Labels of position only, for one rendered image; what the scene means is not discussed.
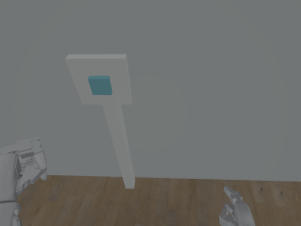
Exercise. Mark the left robot hand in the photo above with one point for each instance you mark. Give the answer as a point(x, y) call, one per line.
point(33, 161)

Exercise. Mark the panel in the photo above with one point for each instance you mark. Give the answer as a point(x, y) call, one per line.
point(81, 67)

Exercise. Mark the button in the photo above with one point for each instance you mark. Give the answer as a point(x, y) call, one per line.
point(100, 84)

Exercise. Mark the right robot hand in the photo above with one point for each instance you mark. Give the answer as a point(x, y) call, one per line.
point(240, 214)

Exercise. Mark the robot left forearm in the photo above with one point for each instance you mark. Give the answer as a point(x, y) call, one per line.
point(9, 211)

